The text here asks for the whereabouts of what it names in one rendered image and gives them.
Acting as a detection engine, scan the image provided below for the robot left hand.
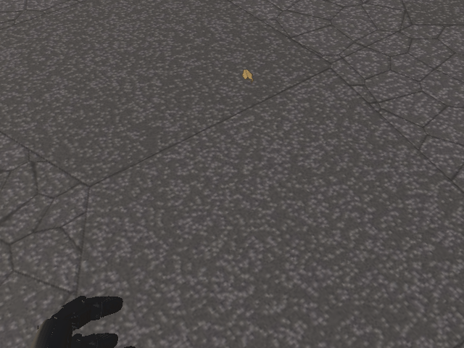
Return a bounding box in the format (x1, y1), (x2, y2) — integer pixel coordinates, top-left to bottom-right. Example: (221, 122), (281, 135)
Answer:
(30, 296), (135, 348)

